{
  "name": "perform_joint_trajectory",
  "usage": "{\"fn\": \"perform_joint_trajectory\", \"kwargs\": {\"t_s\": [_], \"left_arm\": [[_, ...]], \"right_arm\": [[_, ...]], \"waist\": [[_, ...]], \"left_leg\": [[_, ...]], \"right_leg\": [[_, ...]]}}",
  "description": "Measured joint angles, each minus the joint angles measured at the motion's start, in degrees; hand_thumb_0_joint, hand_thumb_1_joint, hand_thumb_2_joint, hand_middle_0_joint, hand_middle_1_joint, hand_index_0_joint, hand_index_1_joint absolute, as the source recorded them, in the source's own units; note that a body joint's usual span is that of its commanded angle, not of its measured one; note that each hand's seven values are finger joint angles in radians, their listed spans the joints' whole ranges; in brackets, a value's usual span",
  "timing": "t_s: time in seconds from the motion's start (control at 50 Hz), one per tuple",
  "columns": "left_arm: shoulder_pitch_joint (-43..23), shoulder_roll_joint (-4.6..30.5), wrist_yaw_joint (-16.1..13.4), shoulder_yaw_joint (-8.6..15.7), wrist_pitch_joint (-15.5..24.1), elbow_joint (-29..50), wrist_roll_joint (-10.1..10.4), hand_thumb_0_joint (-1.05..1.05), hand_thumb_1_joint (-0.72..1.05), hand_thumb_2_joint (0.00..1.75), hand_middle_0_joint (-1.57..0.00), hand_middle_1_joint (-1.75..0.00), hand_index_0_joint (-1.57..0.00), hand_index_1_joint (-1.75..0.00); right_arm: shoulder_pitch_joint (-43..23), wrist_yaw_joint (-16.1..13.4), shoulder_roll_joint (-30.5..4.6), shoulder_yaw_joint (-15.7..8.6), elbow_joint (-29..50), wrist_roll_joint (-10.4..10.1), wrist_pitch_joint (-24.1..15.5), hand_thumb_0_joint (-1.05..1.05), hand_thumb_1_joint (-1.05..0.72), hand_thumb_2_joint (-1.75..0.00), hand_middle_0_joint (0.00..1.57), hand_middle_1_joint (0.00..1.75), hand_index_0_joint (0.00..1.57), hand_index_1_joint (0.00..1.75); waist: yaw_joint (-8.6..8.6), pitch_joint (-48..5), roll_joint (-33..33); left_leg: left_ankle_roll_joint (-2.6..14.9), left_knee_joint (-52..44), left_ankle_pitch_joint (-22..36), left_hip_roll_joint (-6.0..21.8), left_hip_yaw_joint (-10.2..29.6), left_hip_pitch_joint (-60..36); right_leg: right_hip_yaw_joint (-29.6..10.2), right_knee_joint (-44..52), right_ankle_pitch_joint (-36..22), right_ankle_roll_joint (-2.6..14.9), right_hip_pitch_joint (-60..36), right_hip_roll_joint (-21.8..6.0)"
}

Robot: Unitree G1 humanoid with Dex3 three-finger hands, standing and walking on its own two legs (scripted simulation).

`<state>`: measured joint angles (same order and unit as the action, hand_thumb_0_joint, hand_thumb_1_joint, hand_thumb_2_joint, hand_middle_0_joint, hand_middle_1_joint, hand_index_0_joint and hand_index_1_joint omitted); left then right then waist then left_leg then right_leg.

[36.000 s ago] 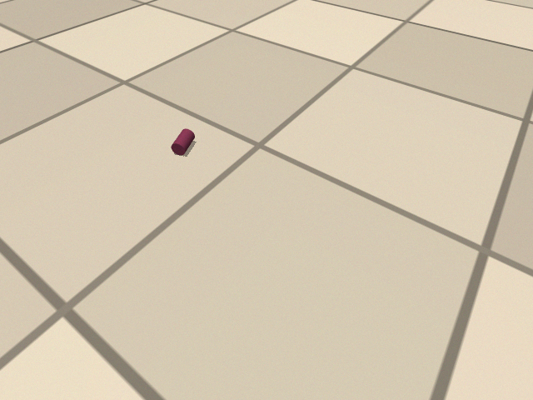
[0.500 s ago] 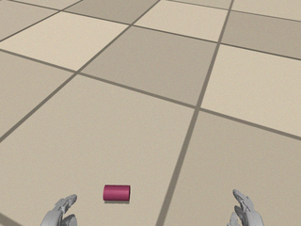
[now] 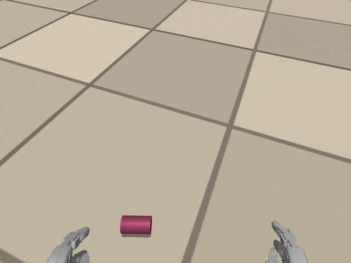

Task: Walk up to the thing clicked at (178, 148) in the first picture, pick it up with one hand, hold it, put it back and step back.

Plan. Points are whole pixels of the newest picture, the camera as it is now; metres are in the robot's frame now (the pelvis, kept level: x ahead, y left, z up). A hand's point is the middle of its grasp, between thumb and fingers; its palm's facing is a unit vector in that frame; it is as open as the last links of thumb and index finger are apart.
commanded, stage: home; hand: left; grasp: from above
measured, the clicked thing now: (136, 224) +0.46 +0.19 -0.67
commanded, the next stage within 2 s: stand in 0.18 s
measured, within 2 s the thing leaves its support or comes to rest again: neither
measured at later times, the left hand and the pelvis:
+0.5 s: hand out of the picture +0.13 +0.23 -0.09, palm faces +0.02 -0.95 -0.32, open 7.4 cm; pelvis -0.01 +0.00 +0.03, yaw -1 degrees
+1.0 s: hand out of the picture +0.02 +0.24 -0.10, palm faces +0.04 -0.95 -0.31, open 7.4 cm; pelvis -0.02 +0.01 +0.06, yaw +0 degrees
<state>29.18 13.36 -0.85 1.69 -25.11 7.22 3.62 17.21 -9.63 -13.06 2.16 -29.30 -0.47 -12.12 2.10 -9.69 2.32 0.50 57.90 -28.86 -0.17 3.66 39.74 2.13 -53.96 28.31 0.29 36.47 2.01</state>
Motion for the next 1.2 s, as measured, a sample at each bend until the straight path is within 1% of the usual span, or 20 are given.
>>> {"fn": "perform_joint_trajectory", "kwargs": {"t_s": [0.28,0.3,0.32,0.34,0.36,0.38,0.44,0.48,0.54,0.6,0.68,0.84,1.02,1.2], "left_arm": [[-0.09,0.13,-0.12,-0.16,-0.08,0.05,-0.13,0.02,0.91,0.9,-0.2,-0.3,-0.2,-0.3],[-1.75,0.49,-0.31,-0.73,2.69,-2.78,-1.42,0.02,0.91,0.9,-0.21,-0.3,-0.2,-0.3],[-4.72,0.91,-0.52,-1.3,6.7,-8.1,-2.9,0.02,0.91,0.9,-0.21,-0.3,-0.2,-0.3],[-7.74,1.25,-0.67,-1.51,10.15,-13.9,-4.12,0.01,0.91,0.9,-0.21,-0.3,-0.2,-0.3],[-10.34,1.46,-0.73,-1.43,12.73,-19.24,-5.03,0.01,0.91,0.9,-0.21,-0.3,-0.2,-0.3],[-12.43,1.66,-0.73,-1.23,14.67,-23.85,-5.61,0.01,0.91,0.9,-0.21,-0.3,-0.2,-0.3],[-15.78,2.43,-0.64,-0.49,18.4,-33.67,-6.05,0.01,0.91,0.9,-0.21,-0.3,-0.2,-0.3],[-16.49,2.74,-0.72,0.14,19.84,-38.49,-5.88,0.01,0.91,0.9,-0.21,-0.3,-0.2,-0.3],[-16.79,2.93,-0.87,0.77,21.33,-44.91,-5.87,0.01,0.91,0.9,-0.21,-0.3,-0.2,-0.3],[-16.48,2.92,-0.94,1.09,22.34,-50.38,-5.94,0.01,0.91,0.9,-0.21,-0.3,-0.2,-0.3],[-16.09,2.71,-0.94,1.11,23.24,-56.27,-5.71,0.01,0.91,0.9,-0.21,-0.3,-0.2,-0.3],[-16.73,2.04,-0.77,0.77,24.0,-64.47,-5.1,0.01,0.91,0.9,-0.21,-0.3,-0.2,-0.3],[-17.71,2.44,-0.66,0.63,24.62,-69.74,-5.16,0.01,0.91,0.9,-0.21,-0.3,-0.2,-0.3],[-18.64,3.11,-0.53,0.43,24.95,-72.03,-5.0,0.01,0.91,0.9,-0.21,-0.3,-0.2,-0.3]], "right_arm": [[-0.06,-0.09,-0.01,-0.02,-0.09,-0.1,0.08,0.02,-0.9,-0.9,0.2,0.3,0.21,0.3],[-0.92,0.45,0.09,-0.6,-1.39,1.64,0.24,0.02,-0.9,-0.9,0.2,0.3,0.21,0.3],[-2.39,1.51,-0.1,-1.0,-3.84,3.27,1.38,0.02,-0.9,-0.9,0.2,0.3,0.2,0.3],[-3.91,2.79,-0.51,-1.02,-6.58,4.43,3.1,0.01,-0.9,-0.9,0.2,0.3,0.2,0.3],[-5.16,4.02,-1.03,-0.87,-8.97,5.31,4.83,0.01,-0.9,-0.9,0.2,0.3,0.21,0.3],[-6.09,5.1,-1.51,-0.81,-10.86,5.73,6.17,0.01,-0.9,-0.9,0.2,0.3,0.21,0.3],[-7.21,7.37,-2.26,-1.72,-14.54,4.86,8.19,0.02,-0.9,-0.9,0.2,0.3,0.21,0.3],[-7.2,8.06,-2.55,-2.58,-16.27,4.25,8.84,0.02,-0.9,-0.9,0.2,0.3,0.21,0.3],[-6.92,8.55,-2.96,-3.63,-18.96,3.99,9.76,0.02,-0.9,-0.9,0.2,0.3,0.21,0.3],[-6.56,8.68,-3.12,-4.18,-21.47,3.89,10.46,0.01,-0.9,-0.9,0.2,0.3,0.21,0.3],[-6.27,8.63,-2.93,-4.31,-24.46,3.66,10.99,0.01,-0.9,-0.9,0.2,0.3,0.21,0.3],[-6.77,8.41,-2.35,-4.1,-29.39,2.98,11.59,0.01,-0.9,-0.9,0.2,0.3,0.21,0.3],[-7.51,8.42,-2.62,-4.25,-33.01,2.46,11.85,0.01,-0.9,-0.9,0.2,0.3,0.21,0.3],[-8.15,8.66,-3.52,-4.11,-34.68,2.28,11.88,0.01,-0.9,-0.9,0.2,0.3,0.21,0.3]], "waist": [[0.12,-0.26,0.03],[-0.34,1.47,-0.35],[-1.18,3.62,-1.0],[-2.0,5.21,-1.74],[-2.56,6.31,-2.27],[-2.92,7.31,-2.6],[-3.48,9.63,-3.31],[-3.53,10.35,-3.42],[-3.46,10.77,-3.21],[-3.41,10.86,-3.01],[-3.29,11.14,-2.91],[-3.34,12.23,-2.83],[-3.38,12.84,-2.32],[-3.17,12.81,-1.96]], "left_leg": [[0.13,0.28,-0.12,0.04,-0.03,-0.21],[0.24,-0.24,0.09,-0.08,-0.33,-1.69],[0.42,-1.44,0.65,-0.34,-0.86,-3.84],[0.56,-2.99,1.43,-0.66,-1.44,-5.8],[0.62,-4.55,2.26,-0.95,-1.81,-7.37],[0.7,-6.07,3.05,-1.19,-2.03,-8.81],[0.89,-10.48,5.24,-1.76,-2.68,-12.85],[0.96,-12.92,6.4,-1.93,-2.88,-14.99],[1.09,-15.86,7.7,-2.03,-2.8,-17.84],[1.21,-18.63,8.84,-2.07,-2.77,-20.64],[1.36,-22.65,10.72,-2.16,-2.65,-24.18],[1.63,-30.58,14.95,-2.55,-2.63,-29.52],[1.5,-35.87,17.93,-2.72,-2.37,-32.66],[1.08,-37.64,18.89,-2.28,-1.97,-33.44]], "right_leg": [[-0.03,0.0,-0.05,-0.13,-0.31,0.04],[-0.32,0.2,-0.15,-0.14,-1.59,-0.1],[-0.83,0.74,-0.43,-0.1,-3.36,-0.4],[-1.4,1.48,-0.86,-0.05,-4.86,-0.77],[-1.77,2.42,-1.39,-0.06,-6.1,-1.1],[-2.01,3.49,-1.98,-0.14,-7.32,-1.37],[-2.71,6.67,-3.64,-0.41,-10.7,-2.03],[-2.96,8.75,-4.65,-0.56,-12.63,-2.24],[-2.93,11.79,-5.98,-0.78,-15.55,-2.4],[-2.94,14.8,-7.26,-0.96,-18.46,-2.48],[-2.89,19.21,-9.31,-1.19,-22.2,-2.64],[-2.98,26.94,-13.47,-1.65,-27.45,-3.18],[-2.8,31.4,-15.92,-1.66,-30.26,-3.44],[-2.43,33.44,-16.96,-1.29,-31.23,-3.03]]}}
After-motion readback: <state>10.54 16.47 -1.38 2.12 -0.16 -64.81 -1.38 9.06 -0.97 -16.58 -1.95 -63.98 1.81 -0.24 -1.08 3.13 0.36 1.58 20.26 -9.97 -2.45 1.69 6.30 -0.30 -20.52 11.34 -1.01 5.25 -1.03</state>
